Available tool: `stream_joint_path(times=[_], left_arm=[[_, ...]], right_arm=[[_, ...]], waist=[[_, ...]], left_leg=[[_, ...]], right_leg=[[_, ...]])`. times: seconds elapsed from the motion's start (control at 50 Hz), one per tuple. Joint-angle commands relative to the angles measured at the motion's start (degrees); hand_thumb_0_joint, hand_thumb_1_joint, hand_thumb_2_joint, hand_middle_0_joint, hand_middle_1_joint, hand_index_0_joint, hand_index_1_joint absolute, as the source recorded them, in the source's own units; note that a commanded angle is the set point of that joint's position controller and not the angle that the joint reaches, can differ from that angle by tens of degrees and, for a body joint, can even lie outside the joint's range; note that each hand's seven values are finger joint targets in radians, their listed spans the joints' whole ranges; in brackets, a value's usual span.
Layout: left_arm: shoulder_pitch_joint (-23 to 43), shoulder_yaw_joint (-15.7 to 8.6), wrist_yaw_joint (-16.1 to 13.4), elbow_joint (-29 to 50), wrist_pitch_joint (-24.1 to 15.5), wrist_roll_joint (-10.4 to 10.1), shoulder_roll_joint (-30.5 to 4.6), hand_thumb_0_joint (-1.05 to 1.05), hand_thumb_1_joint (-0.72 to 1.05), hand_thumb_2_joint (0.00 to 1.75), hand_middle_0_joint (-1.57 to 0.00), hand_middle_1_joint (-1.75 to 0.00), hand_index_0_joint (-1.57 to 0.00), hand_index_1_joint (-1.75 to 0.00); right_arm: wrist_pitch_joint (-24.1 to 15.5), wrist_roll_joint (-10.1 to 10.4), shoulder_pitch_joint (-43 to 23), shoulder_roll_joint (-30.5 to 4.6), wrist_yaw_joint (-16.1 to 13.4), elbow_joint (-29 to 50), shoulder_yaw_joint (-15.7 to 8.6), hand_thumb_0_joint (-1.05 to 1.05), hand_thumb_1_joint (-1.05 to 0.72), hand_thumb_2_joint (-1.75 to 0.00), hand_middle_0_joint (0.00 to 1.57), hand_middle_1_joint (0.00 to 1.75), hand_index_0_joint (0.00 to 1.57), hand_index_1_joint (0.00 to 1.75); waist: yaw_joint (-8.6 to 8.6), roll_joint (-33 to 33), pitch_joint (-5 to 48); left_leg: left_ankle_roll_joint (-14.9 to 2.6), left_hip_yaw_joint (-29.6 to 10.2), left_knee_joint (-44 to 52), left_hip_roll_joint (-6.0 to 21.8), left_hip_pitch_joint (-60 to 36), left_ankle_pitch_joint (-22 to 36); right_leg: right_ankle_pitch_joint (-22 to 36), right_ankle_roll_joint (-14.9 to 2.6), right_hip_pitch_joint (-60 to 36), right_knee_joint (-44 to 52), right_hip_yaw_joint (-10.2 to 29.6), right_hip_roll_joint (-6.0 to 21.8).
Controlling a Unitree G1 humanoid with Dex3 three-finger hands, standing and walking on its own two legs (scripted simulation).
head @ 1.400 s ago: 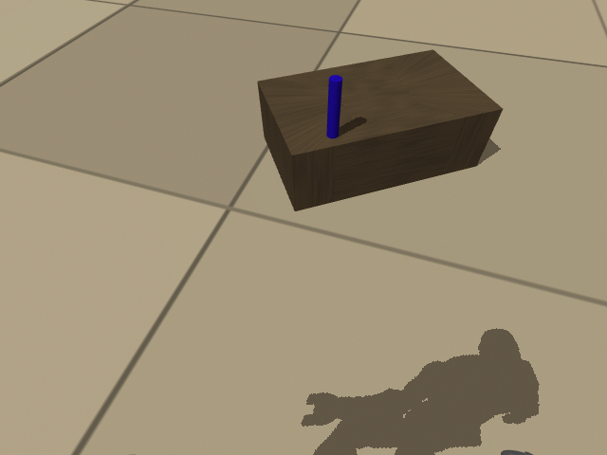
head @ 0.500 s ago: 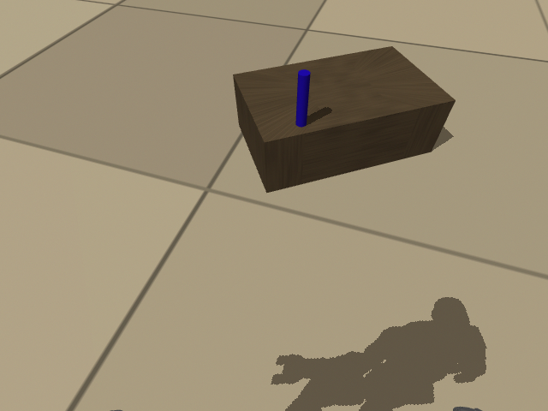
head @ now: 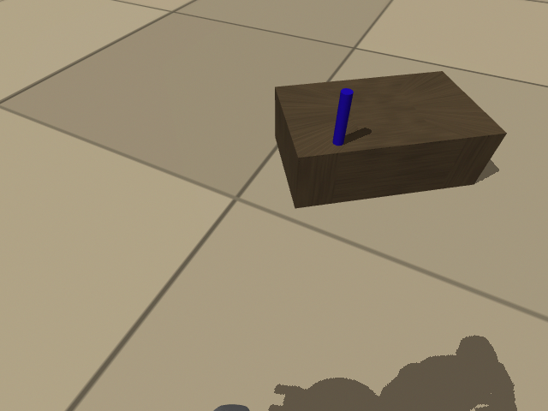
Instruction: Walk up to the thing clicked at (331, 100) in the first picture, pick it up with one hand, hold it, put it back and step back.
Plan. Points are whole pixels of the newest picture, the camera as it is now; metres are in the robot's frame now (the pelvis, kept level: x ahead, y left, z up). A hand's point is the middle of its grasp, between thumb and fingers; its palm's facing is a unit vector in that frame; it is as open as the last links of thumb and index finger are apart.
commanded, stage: walk up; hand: right
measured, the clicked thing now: (342, 118) +1.22 -0.21 -0.32
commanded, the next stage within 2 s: none
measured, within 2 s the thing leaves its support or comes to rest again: neither
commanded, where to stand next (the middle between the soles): +0.81 -0.07 m, yaw +11 degrees
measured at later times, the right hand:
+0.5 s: hand (429, 337) +0.26 -0.24 -0.13, palm faces -0.07 +0.92 -0.39, open 7.4 cm
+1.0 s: hand (409, 228) +0.52 -0.27 -0.14, palm faces -0.27 +0.90 -0.35, open 7.4 cm
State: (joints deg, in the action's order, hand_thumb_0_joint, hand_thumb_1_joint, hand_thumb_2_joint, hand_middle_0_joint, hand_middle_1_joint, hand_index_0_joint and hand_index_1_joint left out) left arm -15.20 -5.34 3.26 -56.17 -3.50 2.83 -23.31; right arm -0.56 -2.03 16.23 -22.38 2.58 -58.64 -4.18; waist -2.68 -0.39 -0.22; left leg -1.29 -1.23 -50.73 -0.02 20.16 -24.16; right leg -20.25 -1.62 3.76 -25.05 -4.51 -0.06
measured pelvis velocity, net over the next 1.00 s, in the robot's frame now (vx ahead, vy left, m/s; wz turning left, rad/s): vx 0.36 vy -0.04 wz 0.17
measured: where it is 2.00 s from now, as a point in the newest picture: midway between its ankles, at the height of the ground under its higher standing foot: (309, 283)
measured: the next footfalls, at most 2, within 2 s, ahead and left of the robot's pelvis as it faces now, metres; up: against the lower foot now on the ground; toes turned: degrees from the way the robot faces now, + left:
left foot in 0.20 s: +0.25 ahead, +0.15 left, +0.00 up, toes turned +8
right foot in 0.66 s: +0.33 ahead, -0.15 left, +0.00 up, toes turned +0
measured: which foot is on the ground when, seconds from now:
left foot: up 0.00-0.18, down 0.20-0.66, up 0.68-1.00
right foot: down 0.00-0.24, up 0.26-0.64, down 0.66-1.00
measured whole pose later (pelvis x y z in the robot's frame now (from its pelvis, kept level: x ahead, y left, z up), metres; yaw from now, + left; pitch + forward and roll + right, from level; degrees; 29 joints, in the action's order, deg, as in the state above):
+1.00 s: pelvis +0.36 -0.04 -0.01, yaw +10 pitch -1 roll -1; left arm -23.1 -3.0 3.5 -48.8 -3.2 1.4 -23.2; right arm -3.3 -0.2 12.4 -22.3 3.5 -48.9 -2.5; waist -4.5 0.3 -6.2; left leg -1.3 3.3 -37.7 2.2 26.6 -13.3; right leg -24.4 -1.0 4.3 -30.3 -9.5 1.8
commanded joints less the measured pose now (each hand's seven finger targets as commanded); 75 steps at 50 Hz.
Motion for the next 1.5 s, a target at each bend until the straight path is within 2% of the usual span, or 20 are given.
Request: stream_joint_path(times=[0.0, 0.08, 0.18, 0.22, 0.24, 0.36, 0.46, 0.62, 0.66, 0.7, 0.82, 0.9, 0.98, 1.0, 1.04, 1.06, 1.2, 1.4, 1.44, 1.48], left_arm=[[1.5, -2.5, -1.4, 5.4, -1.8, -1.1, -12.8, 0.00, 0.90, 0.90, -0.20, -0.30, -0.20, -0.30], [2.5, -2.6, -1.1, 7.9, -1.2, -1.1, -14.5, 0.00, 0.90, 0.90, -0.20, -0.30, -0.20, -0.30], [-2.3, -0.7, -0.9, 9.6, -0.1, -1.6, -10.1, 0.00, 0.90, 0.90, -0.20, -0.30, -0.20, -0.30], [-6.7, -0.8, -0.9, 10.8, 0.4, -2.0, -9.8, 0.00, 0.90, 0.90, -0.20, -0.30, -0.20, -0.30], [-6.4, -1.7, -1.0, 10.3, 1.0, -2.1, -15.7, 0.00, 0.90, 0.90, -0.20, -0.30, -0.20, -0.30], [-11.6, -2.4, 0.9, 5.6, 2.1, -1.7, -13.1, 0.00, 0.90, 0.90, -0.20, -0.30, -0.20, -0.30], [-6.5, -3.0, 2.5, 8.2, 2.1, -0.5, -12.3, 0.00, 0.90, 0.90, -0.20, -0.30, -0.20, -0.30], [-14.9, -5.4, 1.4, 5.9, 0.4, 0.0, -14.6, 0.00, 0.90, 0.90, -0.20, -0.30, -0.20, -0.30], [-12.1, -5.4, -0.3, 9.1, -1.1, 0.4, -18.8, 0.00, 0.90, 0.90, -0.20, -0.30, -0.20, -0.30], [-4.9, -4.9, -0.4, 10.6, -1.4, -1.3, -20.4, 0.00, 0.90, 0.90, -0.20, -0.30, -0.20, -0.30], [-6.8, -2.8, -1.1, 9.6, -2.2, -2.2, -14.8, 0.00, 0.90, 0.90, -0.20, -0.30, -0.20, -0.30], [-9.5, -2.4, -1.2, 10.8, -1.5, -1.7, -14.9, 0.00, 0.90, 0.90, -0.20, -0.30, -0.20, -0.30], [-6.8, -2.1, -1.1, 13.0, -0.2, -2.3, -15.5, 0.00, 0.90, 0.90, -0.20, -0.30, -0.20, -0.30], [-7.6, -1.0, -1.2, 14.0, 0.1, -2.5, -12.6, 0.00, 0.90, 0.90, -0.20, -0.30, -0.20, -0.30], [-11.6, 0.2, -1.4, 14.8, 0.4, -2.8, -7.5, 0.00, 0.90, 0.90, -0.20, -0.30, -0.20, -0.30], [-8.8, -1.5, -2.0, 14.1, 1.2, -2.3, -15.4, 0.00, 0.90, 0.90, -0.20, -0.30, -0.20, -0.30], [-9.6, -1.6, 0.1, 10.9, 1.9, -2.4, -10.7, 0.00, 0.90, 0.90, -0.20, -0.30, -0.20, -0.30], [-5.8, -3.1, 1.8, 9.8, 0.8, -1.5, -12.4, 0.00, 0.90, 0.90, -0.20, -0.30, -0.20, -0.30], [-12.7, -5.0, 0.8, 7.4, -0.4, -0.9, -16.8, 0.00, 0.90, 0.90, -0.20, -0.30, -0.20, -0.30], [-11.6, -4.9, -0.3, 9.4, -1.1, -1.4, -21.2, 0.00, 0.90, 0.90, -0.20, -0.30, -0.20, -0.30]], right_arm=[[-3.6, 0.7, -7.7, -9.8, 0.5, 9.5, -1.9, 0.00, -0.90, -0.90, 0.20, 0.30, 0.20, 0.30], [-3.4, 1.4, -7.6, -9.3, 1.6, 12.1, -2.2, 0.00, -0.90, -0.90, 0.20, 0.30, 0.20, 0.30], [-3.1, 0.0, 12.8, -15.2, -0.2, 7.3, -6.9, 0.00, -0.90, -0.90, 0.20, 0.30, 0.20, 0.30], [-3.5, 0.6, 13.1, -22.1, -1.2, 10.3, -8.0, 0.00, -0.90, -0.90, 0.20, 0.30, 0.20, 0.30], [-3.5, 2.4, 7.1, -23.3, -1.1, 12.4, -8.3, 0.00, -0.90, -0.90, 0.20, 0.30, 0.20, 0.30], [-5.2, 1.6, -3.1, -16.3, -0.8, 15.1, -4.8, 0.00, -0.90, -0.90, 0.20, 0.30, 0.20, 0.30], [-5.7, 1.1, -1.3, -17.8, -0.8, 15.2, -5.5, 0.00, -0.90, -0.90, 0.20, 0.30, 0.20, 0.30], [-4.0, 0.3, -4.4, -13.3, -1.0, 15.4, -3.4, 0.00, -0.90, -0.90, 0.20, 0.30, 0.20, 0.30], [-3.6, 1.4, -1.2, -8.2, -1.5, 15.1, -1.3, 0.00, -0.90, -0.90, 0.20, 0.30, 0.20, 0.30], [-4.2, 1.7, -2.1, -15.0, -1.7, 13.6, -2.6, 0.00, -0.90, -0.90, 0.20, 0.30, 0.20, 0.30], [-4.5, 2.0, -1.2, -11.2, -0.2, 11.6, -1.4, 0.00, -0.90, -0.90, 0.20, 0.30, 0.20, 0.30], [-4.3, 2.0, -6.6, -9.6, 0.2, 14.7, -1.3, 0.00, -0.90, -0.90, 0.20, 0.30, 0.20, 0.30], [-4.7, 2.0, 1.5, -10.1, -0.6, 12.9, -2.5, 0.00, -0.90, -0.90, 0.20, 0.30, 0.20, 0.30], [-5.0, 1.2, 8.1, -12.7, -1.3, 11.2, -3.7, 0.00, -0.90, -0.90, 0.20, 0.30, 0.20, 0.30], [-5.3, 0.2, 13.5, -21.0, -3.0, 12.3, -6.1, 0.00, -0.90, -0.90, 0.20, 0.30, 0.20, 0.30], [-5.2, 2.8, 11.6, -21.2, -3.1, 13.2, -6.5, 0.00, -0.90, -0.90, 0.20, 0.30, 0.20, 0.30], [-6.8, 2.1, 0.8, -15.2, -2.5, 15.4, -3.0, 0.00, -0.90, -0.90, 0.20, 0.30, 0.20, 0.30], [-5.8, 1.5, -2.4, -18.1, -2.0, 16.1, -3.6, 0.00, -0.90, -0.90, 0.20, 0.30, 0.20, 0.30], [-5.1, 0.7, 2.9, -11.6, -2.1, 15.2, -1.5, 0.00, -0.90, -0.90, 0.20, 0.30, 0.20, 0.30], [-4.5, 1.5, 2.1, -12.3, -2.6, 15.6, -1.1, 0.00, -0.90, -0.90, 0.20, 0.30, 0.20, 0.30]], waist=[[-0.32, 5.8, -9.6], [-0.15, 11.0, -5.6], [10.37, -5.5, 6.3], [8.95, -13.6, 9.1], [7.24, -9.9, 6.2], [-0.69, -5.8, -6.8], [1.69, -9.4, -6.3], [-5.00, 7.0, -0.1], [-3.47, 16.3, -6.3], [-0.75, 11.1, -11.2], [-0.08, 11.2, -6.6], [-2.26, 9.5, -3.4], [3.21, 3.8, 1.7], [6.13, -3.1, 6.4], [7.40, -14.8, 10.5], [8.66, -6.3, 10.2], [1.03, -6.9, -6.2], [-0.96, -6.4, -1.1], [-3.94, 11.4, 1.7], [-3.88, 18.2, -1.8]], left_leg=[[-0.29, -1.6, 1.4, 4.3, 20.2, 2.1], [-0.78, 3.3, 15.0, 3.5, 5.8, 12.1], [-4.54, 3.5, 14.9, 1.4, -34.5, 12.0], [-12.64, -40.8, 36.9, 21.3, -29.3, -23.3], [-14.78, -44.3, 43.4, 24.6, -21.6, -28.9], [-8.89, -13.5, 41.3, 14.4, 7.5, -14.2], [-9.83, -11.1, 40.9, 13.5, 4.7, -18.0], [-5.53, -0.9, 12.5, 5.8, 13.6, -16.5], [-0.75, -0.5, -15.9, -3.4, 26.5, -4.6], [-0.37, -4.8, -15.2, 2.8, 24.6, 1.1], [0.56, 0.0, 0.6, 2.3, 14.0, 5.6], [-0.01, 5.0, 11.2, 1.7, 8.3, 11.3], [-1.46, 10.1, 21.7, -2.2, -11.3, 17.0], [-3.39, 6.5, 23.1, -0.9, -22.0, 15.7], [-12.34, -34.2, 27.8, 23.3, -37.7, 6.0], [-16.48, -39.4, 32.6, 26.4, -32.1, -1.1], [-10.64, -5.2, 33.7, 14.2, -2.1, 20.9], [-8.22, -3.3, 26.5, 13.7, 3.1, -2.4], [-5.17, 3.8, 1.9, 6.3, 12.0, -0.3], [-0.50, 1.3, -18.9, -0.8, 23.3, -5.8]], right_leg=[[28.1, -9.60, -11.1, 10.5, 11.2, 15.6], [27.3, -7.09, -3.3, 6.7, 1.5, 11.0], [15.3, -4.40, 22.8, -26.1, -3.1, 6.8], [-14.5, -3.13, 31.9, -45.9, 4.4, -0.9], [-12.5, -3.32, 28.9, -47.6, 8.3, 3.2], [-1.2, 0.06, 16.9, -33.0, 6.2, 8.0], [1.1, 1.36, 19.5, -21.2, 3.4, 7.2], [-1.9, -0.39, -4.0, -4.8, 1.0, 2.2], [-28.1, -6.01, 1.1, 14.7, 34.9, 20.5], [-25.8, -10.56, 7.9, 19.2, 38.3, 23.8], [24.9, -9.85, 1.4, 6.5, 7.4, 14.0], [31.8, -9.08, -1.0, 2.8, 3.0, 13.1], [32.8, -7.38, 5.2, -9.8, -0.4, 12.0], [29.2, -5.91, 10.6, -22.2, -1.2, 9.4], [-11.9, -1.63, 36.2, -43.1, 1.5, -0.9], [-11.7, -2.15, 34.7, -46.5, 8.6, 2.4], [1.5, 0.79, 23.1, -35.3, 6.8, 7.0], [8.3, -0.21, 5.8, -10.7, 1.3, 4.8], [-4.6, -0.88, -7.3, -3.8, 6.8, 5.2], [-15.7, -9.36, -3.2, 13.7, 40.0, 23.2]])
